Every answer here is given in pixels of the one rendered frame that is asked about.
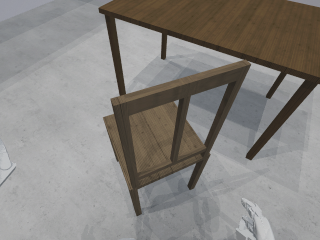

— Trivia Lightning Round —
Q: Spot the table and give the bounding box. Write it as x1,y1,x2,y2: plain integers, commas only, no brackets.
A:
98,0,320,160

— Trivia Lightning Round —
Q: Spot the right robot hand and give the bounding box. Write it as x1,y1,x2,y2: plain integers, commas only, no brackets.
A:
236,198,275,240

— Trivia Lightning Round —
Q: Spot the left robot hand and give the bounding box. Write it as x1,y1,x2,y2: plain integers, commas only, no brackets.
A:
0,138,17,187

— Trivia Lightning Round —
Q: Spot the chair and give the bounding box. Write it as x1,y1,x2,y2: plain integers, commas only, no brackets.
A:
103,59,251,216

